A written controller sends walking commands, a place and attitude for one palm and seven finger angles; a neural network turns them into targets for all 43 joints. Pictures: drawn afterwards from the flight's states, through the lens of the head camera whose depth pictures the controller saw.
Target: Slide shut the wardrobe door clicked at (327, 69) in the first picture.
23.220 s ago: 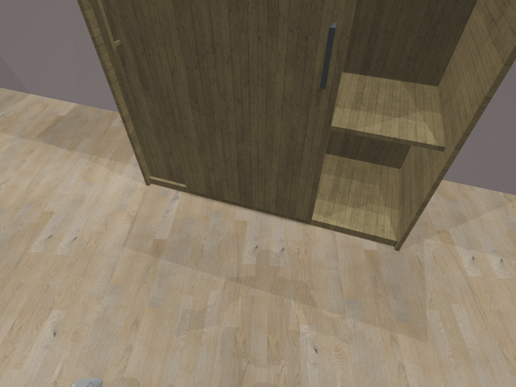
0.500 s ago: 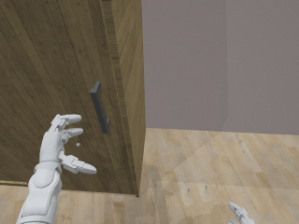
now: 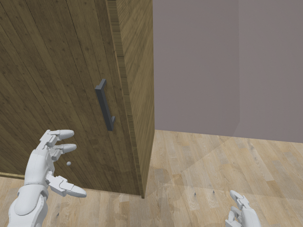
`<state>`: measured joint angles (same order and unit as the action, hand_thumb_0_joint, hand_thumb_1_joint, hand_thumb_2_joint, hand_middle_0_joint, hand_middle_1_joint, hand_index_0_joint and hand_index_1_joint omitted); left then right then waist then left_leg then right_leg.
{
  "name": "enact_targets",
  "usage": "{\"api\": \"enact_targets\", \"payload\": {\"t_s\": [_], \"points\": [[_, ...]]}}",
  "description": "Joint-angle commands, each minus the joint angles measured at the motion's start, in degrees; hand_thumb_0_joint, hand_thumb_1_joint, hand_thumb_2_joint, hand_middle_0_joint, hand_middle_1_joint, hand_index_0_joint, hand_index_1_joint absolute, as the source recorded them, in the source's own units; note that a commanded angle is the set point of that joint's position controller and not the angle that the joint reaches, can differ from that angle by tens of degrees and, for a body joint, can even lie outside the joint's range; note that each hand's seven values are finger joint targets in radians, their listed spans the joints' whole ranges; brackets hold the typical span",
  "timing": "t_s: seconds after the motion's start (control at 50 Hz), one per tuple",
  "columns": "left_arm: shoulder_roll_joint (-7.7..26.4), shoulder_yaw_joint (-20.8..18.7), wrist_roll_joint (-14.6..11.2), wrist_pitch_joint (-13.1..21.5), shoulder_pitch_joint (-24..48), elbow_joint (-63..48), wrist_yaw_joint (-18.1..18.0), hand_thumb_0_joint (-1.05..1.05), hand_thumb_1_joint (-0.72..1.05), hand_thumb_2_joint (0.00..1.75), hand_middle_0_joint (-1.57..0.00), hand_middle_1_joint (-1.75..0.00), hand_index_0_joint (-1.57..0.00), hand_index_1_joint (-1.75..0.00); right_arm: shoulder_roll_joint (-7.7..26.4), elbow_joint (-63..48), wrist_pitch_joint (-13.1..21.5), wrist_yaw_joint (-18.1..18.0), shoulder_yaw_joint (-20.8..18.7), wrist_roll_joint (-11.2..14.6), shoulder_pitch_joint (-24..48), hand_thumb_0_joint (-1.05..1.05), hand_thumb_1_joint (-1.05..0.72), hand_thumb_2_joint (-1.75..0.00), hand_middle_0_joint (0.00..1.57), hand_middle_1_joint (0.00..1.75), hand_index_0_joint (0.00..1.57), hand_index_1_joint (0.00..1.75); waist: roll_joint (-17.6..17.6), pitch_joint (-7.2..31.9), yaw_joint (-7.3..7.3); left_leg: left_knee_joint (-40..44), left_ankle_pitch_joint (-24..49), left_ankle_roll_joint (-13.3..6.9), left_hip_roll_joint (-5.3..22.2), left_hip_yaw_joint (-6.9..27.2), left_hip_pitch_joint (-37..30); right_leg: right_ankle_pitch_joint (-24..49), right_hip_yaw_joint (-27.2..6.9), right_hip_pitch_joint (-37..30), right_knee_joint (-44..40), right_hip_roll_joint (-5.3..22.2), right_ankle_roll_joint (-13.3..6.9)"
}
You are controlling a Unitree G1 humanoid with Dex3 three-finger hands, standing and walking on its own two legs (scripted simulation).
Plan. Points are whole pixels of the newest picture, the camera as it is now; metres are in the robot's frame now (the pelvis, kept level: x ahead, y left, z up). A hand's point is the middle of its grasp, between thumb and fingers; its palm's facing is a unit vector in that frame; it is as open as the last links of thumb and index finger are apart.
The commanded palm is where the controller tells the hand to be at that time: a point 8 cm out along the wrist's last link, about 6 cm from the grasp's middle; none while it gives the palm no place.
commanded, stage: slip the hand off the handle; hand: left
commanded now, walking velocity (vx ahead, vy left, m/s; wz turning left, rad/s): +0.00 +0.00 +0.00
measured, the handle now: (107, 106) +0.43 +0.19 +0.09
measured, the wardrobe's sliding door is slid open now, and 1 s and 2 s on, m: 0.00 0.00 0.00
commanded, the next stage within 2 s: draw the hand back to the body in 0.02 s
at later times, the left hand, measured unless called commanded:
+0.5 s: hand (61, 160) +0.23 +0.23 +0.11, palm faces +0.08 -1.00 -0.06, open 14.7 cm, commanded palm +0.20 +0.29 +0.12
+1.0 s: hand (38, 154) +0.22 +0.27 +0.14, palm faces +0.39 -0.85 -0.34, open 12.2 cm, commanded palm +0.17 +0.31 +0.16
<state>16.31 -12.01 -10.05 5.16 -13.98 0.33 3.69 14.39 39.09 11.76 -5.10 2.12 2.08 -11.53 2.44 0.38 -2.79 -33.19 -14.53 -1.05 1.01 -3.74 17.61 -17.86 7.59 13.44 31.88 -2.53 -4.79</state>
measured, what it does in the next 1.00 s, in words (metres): stands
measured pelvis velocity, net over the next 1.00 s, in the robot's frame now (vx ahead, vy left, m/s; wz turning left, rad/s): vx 0.02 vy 0.03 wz -0.02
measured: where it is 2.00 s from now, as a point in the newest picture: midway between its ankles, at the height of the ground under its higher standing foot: outside the picture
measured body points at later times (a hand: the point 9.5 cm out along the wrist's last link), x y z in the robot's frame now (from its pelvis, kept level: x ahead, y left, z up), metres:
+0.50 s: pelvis +0.01 +0.01 +0.00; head +0.00 -0.01 +0.45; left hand +0.22 +0.29 +0.12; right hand +0.18 -0.24 -0.07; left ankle +0.04 +0.11 -0.73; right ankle +0.00 -0.06 -0.73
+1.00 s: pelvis +0.02 +0.03 +0.02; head +0.01 +0.01 +0.46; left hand +0.20 +0.32 +0.16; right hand +0.19 -0.20 -0.07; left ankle +0.04 +0.11 -0.73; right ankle +0.00 -0.06 -0.73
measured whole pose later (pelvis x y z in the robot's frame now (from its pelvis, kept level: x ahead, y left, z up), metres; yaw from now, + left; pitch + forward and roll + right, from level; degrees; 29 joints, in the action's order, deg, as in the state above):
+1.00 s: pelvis +0.02 +0.03 +0.02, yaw -1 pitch -5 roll -1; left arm 17.9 -13.7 -4.0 4.8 -24.5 -16.8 -7.5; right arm 13.1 39.3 9.3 -4.1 2.0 -0.2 -11.7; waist 3.1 -2.7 -4.0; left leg -22.2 -11.6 -2.7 -0.5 -5.5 5.9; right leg -13.0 5.3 1.5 19.3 -2.1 -2.8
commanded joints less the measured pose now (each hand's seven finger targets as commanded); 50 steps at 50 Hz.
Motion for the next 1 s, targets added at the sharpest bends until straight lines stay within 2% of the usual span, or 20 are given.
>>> {"api": "enact_targets", "payload": {"t_s": [0.0, 0.06, 0.12, 0.14, 0.16, 0.18, 0.22, 0.26, 0.28, 0.32, 0.38, 0.52, 0.62, 0.64, 0.66, 0.68, 0.7, 0.74, 0.82, 0.98], "points": [[11.5, -5.1, -1.1, 5.3, 15.4, -11.2, 0.5, 0.0, -0.55, 0.2, -0.25, -1.15, -0.25, -1.15, 6.3, -7.2, 4.0, -0.8, -2.8, 0.2, 6.2, 0.0, -0.9, -0.9, 0.2, 0.3, 0.2, 0.3, -1.4, 6.1, 1.78, 2.2, 1.4, -0.8, -1.0, 4.2, -2.3, 1.7, -12.4, 3.1, -8.8, 4.1, 5.4], [11.5, -4.6, -1.1, 4.8, 14.5, -9.9, 1.1, 0.0, -0.55, 0.2, -0.25, -1.15, -0.25, -1.15, 6.5, -7.2, 4.4, -0.7, -2.9, 0.3, 6.0, 0.0, -0.9, -0.9, 0.2, 0.3, 0.2, 0.3, -2.1, 7.1, 1.68, 1.4, 1.6, -0.7, -1.0, 4.4, -1.5, 3.1, -13.2, 2.4, -8.1, 4.7, 5.7], [12.0, -6.1, -1.3, 4.1, 12.9, -9.4, 1.1, 0.0, -0.55, 0.2, -0.25, -1.15, -0.25, -1.15, 6.5, -7.4, 4.4, -0.6, -3.0, 0.3, 5.7, 0.0, -0.9, -0.9, 0.2, 0.3, 0.2, 0.3, -0.9, 8.9, 0.48, 1.5, 3.7, -0.6, -1.1, 4.3, -1.6, 7.3, -12.4, 1.0, -6.5, 4.6, 5.6], [8.6, -5.4, -8.9, 5.4, 15.1, -11.3, 6.7, 0.0, -0.55, 0.2, -0.25, -1.15, -0.25, -1.15, 7.5, -7.6, 5.2, -1.0, -2.3, 0.9, 5.9, 0.0, -0.9, -0.9, 0.2, 0.3, 0.2, 0.3, -3.9, 10.1, 2.03, 1.4, 4.7, -0.5, -1.3, 5.2, -2.0, 12.4, -13.3, -2.7, -6.7, 5.1, 6.6], [13.0, -9.2, -10.3, 6.3, 13.7, -11.4, 9.7, 0.0, -0.55, 0.2, -0.25, -1.15, -0.25, -1.15, 7.5, -7.8, 5.8, -1.2, -2.5, 1.1, 5.8, 0.0, -0.9, -0.9, 0.2, 0.3, 0.2, 0.3, -4.1, 12.2, 0.2, 0.9, 5.5, -0.4, -1.1, 5.0, -1.4, 15.4, -14.1, -5.2, -5.9, 5.4, 7.2], [14.7, -11.1, -11.5, 6.9, 12.0, -10.7, 12.3, 0.0, -0.55, 0.2, -0.25, -1.15, -0.25, -1.15, 7.7, -7.8, 6.1, -1.3, -2.3, 1.1, 5.7, 0.0, -0.9, -0.9, 0.2, 0.3, 0.2, 0.3, -2.4, 12.3, -0.16, 0.7, 6.9, -0.4, -1.2, 5.0, -1.4, 19.5, -14.5, -6.0, -5.0, 5.6, 7.7], [16.3, -12.9, -11.2, 7.0, 9.5, -9.7, 14.8, 0.0, -0.55, 0.2, -0.25, -1.15, -0.25, -1.15, 7.5, -8.5, 6.4, -1.2, -2.4, 1.1, 5.1, 0.0, -0.9, -0.9, 0.2, 0.3, 0.2, 0.3, -1.3, 10.8, -0.82, 0.6, 9.0, -0.5, -1.1, 4.8, -1.6, 22.8, -13.8, -4.6, -4.0, 5.2, 7.7], [16.3, -14.4, -10.8, 5.3, 5.2, -8.8, 14.4, 0.0, -0.55, 0.2, -0.25, -1.15, -0.25, -1.15, 7.4, -9.4, 6.1, -0.7, -2.5, 1.1, 4.6, 0.0, -0.9, -0.9, 0.2, 0.3, 0.2, 0.3, -0.8, 9.0, -1.56, 0.6, 9.1, -0.3, -1.0, 4.6, -1.5, 21.7, -13.1, -3.3, -3.9, 5.0, 7.7], [13.0, -12.4, -11.3, 4.5, 4.1, -9.2, 14.3, 0.0, -0.55, 0.2, -0.25, -1.15, -0.25, -1.15, 7.1, -10.2, 6.2, -0.5, -2.3, 1.4, 5.0, 0.0, -0.9, -0.9, 0.2, 0.3, 0.2, 0.3, -1.4, 7.4, -1.25, 1.0, 8.9, -0.3, -0.8, 4.4, -1.6, 21.1, -12.6, -2.3, -4.2, 4.8, 7.6], [12.4, -12.4, -12.1, 3.3, 3.3, -13.4, 13.7, 0.0, -0.55, 0.2, -0.25, -1.15, -0.25, -1.15, 7.2, -11.3, 6.6, -0.5, -2.6, 1.5, 5.2, 0.0, -0.9, -0.9, 0.2, 0.3, 0.2, 0.3, -0.8, 9.2, -1.31, 1.2, 9.2, -0.2, -0.7, 4.4, -3.5, 20.1, -12.0, -1.8, -4.5, 4.3, 7.4], [10.6, -9.5, -12.1, 2.9, 3.8, -18.3, 13.2, 0.0, -0.55, 0.2, -0.25, -1.15, -0.25, -1.15, 7.3, -11.7, 7.4, -0.7, -2.6, 1.6, 4.9, 0.0, -0.9, -0.9, 0.2, 0.3, 0.2, 0.3, -1.4, 7.7, -0.12, 1.7, 9.2, -0.5, -0.4, 4.6, -5.0, 18.2, -10.8, 0.3, -5.2, 3.4, 7.3], [13.0, -10.2, -11.2, 1.6, 7.0, -20.2, 12.6, 0.0, -0.55, 0.2, -0.25, -1.15, -0.25, -1.15, 7.6, -9.9, 7.9, -2.1, -2.3, 1.6, 5.4, 0.0, -0.9, -0.9, 0.2, 0.3, 0.2, 0.3, -0.1, 5.3, 0.4, 3.7, 6.4, -0.7, -0.3, 5.5, -6.5, 8.9, -9.4, 2.0, -7.7, 2.5, 5.2], [14.1, -11.5, -11.6, -0.4, 7.4, -20.3, 13.0, 0.0, -0.37, 0.29, -0.24, -1.04, -0.24, -1.04, 7.2, -9.7, 7.6, -2.5, -1.6, 1.6, 6.8, 0.0, -0.9, -0.9, 0.2, 0.3, 0.2, 0.3, 0.7, 6.0, -0.28, 5.1, 6.2, -0.5, -0.1, 6.0, -7.7, 7.7, -9.2, -0.2, -9.1, 2.7, 4.7], [20.0, -14.6, -3.0, 1.5, 11.7, -26.9, 1.8, 0.0, -0.33, 0.31, -0.24, -1.02, -0.24, -1.02, 6.2, -10.0, 6.8, -2.1, -2.8, -0.7, 8.6, 0.0, -0.9, -0.9, 0.2, 0.3, 0.2, 0.3, 3.1, 3.0, -1.61, 5.9, 4.6, 0.3, -0.1, 4.9, -7.0, 6.8, -11.7, -0.7, -13.3, 4.6, 3.9], [15.6, -12.0, -1.5, 1.5, 6.5, -23.8, -3.0, 0.0, -0.3, 0.32, -0.24, -1.0, -0.24, -1.0, 5.7, -8.7, 6.5, -1.7, -2.6, -1.2, 7.2, 0.0, -0.9, -0.9, 0.2, 0.3, 0.2, 0.3, 2.5, 0.3, -0.39, 6.5, 3.0, 0.6, -0.4, 4.7, -7.0, 3.1, -10.6, -0.1, -15.0, 4.5, 3.6], [11.1, -8.4, 0.3, 1.4, 1.7, -21.9, -5.4, 0.0, -0.26, 0.34, -0.24, -0.98, -0.24, -0.98, 5.6, -8.5, 5.6, -1.1, -2.5, -1.4, 6.6, 0.0, -0.9, -0.9, 0.2, 0.3, 0.2, 0.3, 0.5, -0.5, -0.15, 7.9, 2.1, 0.4, 0.1, 4.6, -8.3, 1.6, -9.3, -0.1, -15.4, 4.3, 3.6], [9.2, -6.3, 1.2, 1.8, -1.4, -22.6, -6.8, 0.0, -0.22, 0.36, -0.24, -0.96, -0.24, -0.96, 5.4, -8.9, 4.8, -0.7, -2.5, -1.3, 6.6, 0.0, -0.9, -0.9, 0.2, 0.3, 0.2, 0.3, 0.6, -0.2, -0.02, 9.4, 2.5, 0.1, 0.3, 4.5, -9.8, 2.3, -8.9, -1.1, -15.4, 3.8, 3.6], [10.3, -5.9, 3.0, 2.8, -1.7, -27.2, -9.1, 0.0, -0.15, 0.39, -0.24, -0.92, -0.24, -0.92, 5.9, -9.4, 3.8, -0.2, -2.7, -1.5, 6.6, 0.0, -0.9, -0.9, 0.2, 0.3, 0.2, 0.3, 2.0, 3.5, -0.34, 11.7, 4.5, -0.1, 0.8, 4.6, -12.5, 5.6, -8.3, -4.5, -14.7, 3.1, 3.5], [11.3, -6.8, 5.1, 3.7, -2.7, -28.8, -11.5, 0.0, -0.01, 0.46, -0.23, -0.83, -0.23, -0.83, 5.8, -9.3, 2.4, 0.1, -3.0, -1.9, 6.9, 0.0, -0.9, -0.9, 0.2, 0.3, 0.2, 0.3, 0.6, 3.1, -0.37, 14.0, 7.9, 0.0, 1.4, 4.4, -14.5, 8.6, -7.7, -6.9, -15.6, 2.2, 3.3], [12.8, -9.2, 6.1, 4.0, -5.5, -31.1, -12.4, 0.0, 0.28, 0.6, -0.22, -0.66, -0.22, -0.66, 5.7, -9.2, 0.3, 0.7, -3.3, -2.2, 7.0, 0.0, -0.9, -0.9, 0.2, 0.3, 0.2, 0.3, 3.2, 2.7, -0.91, 14.9, 15.3, 0.9, 1.6, 4.5, -16.5, 13.3, -7.5, -10.1, -16.3, 1.8, 3.0]]}}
